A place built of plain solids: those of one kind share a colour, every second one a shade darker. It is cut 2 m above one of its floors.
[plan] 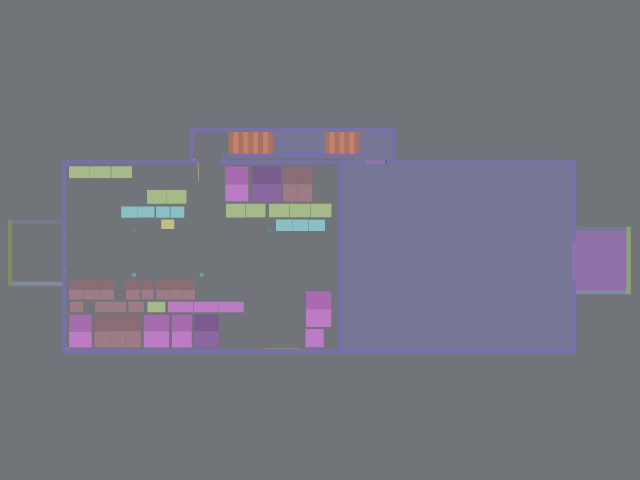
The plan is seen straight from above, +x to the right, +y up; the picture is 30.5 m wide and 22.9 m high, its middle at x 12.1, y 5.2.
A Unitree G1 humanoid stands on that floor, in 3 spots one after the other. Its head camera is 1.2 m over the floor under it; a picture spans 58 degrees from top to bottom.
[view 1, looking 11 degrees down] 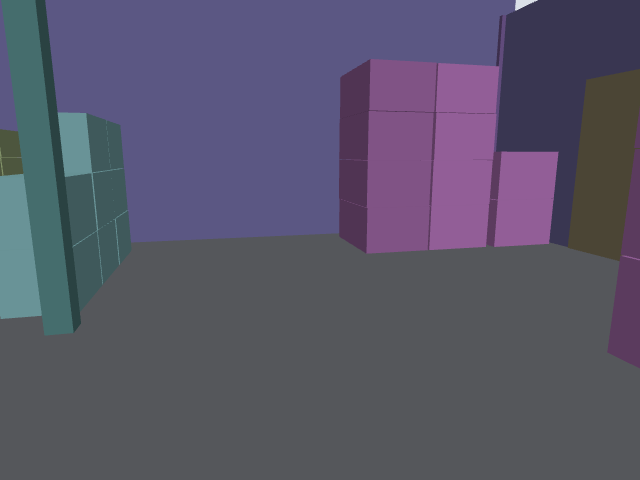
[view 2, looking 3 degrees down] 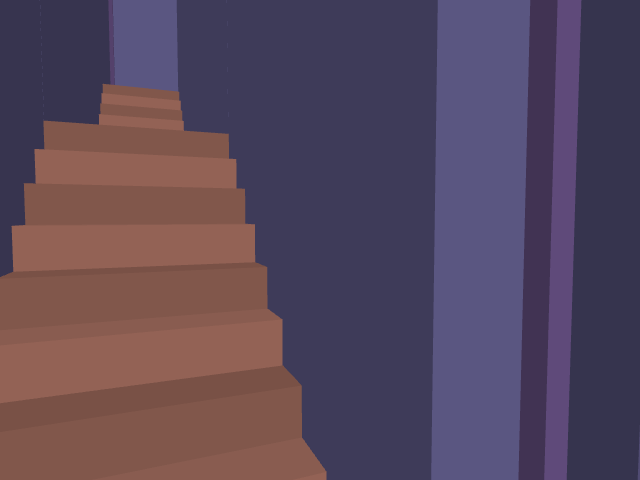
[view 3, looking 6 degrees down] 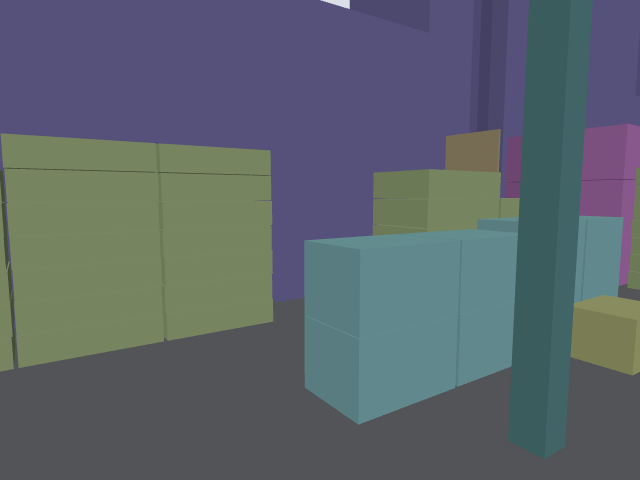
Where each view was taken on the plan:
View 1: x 6.45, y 4.59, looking -14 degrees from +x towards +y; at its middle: ground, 6.29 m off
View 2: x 6.73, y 9.83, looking -22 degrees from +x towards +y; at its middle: wall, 1.40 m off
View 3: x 1.25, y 4.59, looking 56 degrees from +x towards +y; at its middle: lot_chests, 2.63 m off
